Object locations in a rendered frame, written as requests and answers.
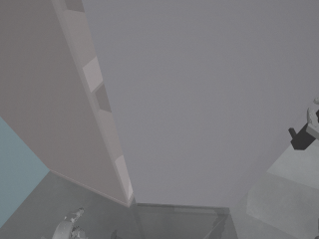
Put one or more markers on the fridge door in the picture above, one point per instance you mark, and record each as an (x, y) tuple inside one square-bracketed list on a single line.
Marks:
[(203, 92)]

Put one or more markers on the handle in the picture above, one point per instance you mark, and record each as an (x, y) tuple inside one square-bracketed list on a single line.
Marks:
[(302, 139)]

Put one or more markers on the robot right hand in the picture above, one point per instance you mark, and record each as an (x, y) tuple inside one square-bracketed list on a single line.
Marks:
[(312, 120)]

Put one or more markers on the robot left hand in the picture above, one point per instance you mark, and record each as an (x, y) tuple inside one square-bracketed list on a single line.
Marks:
[(65, 229)]

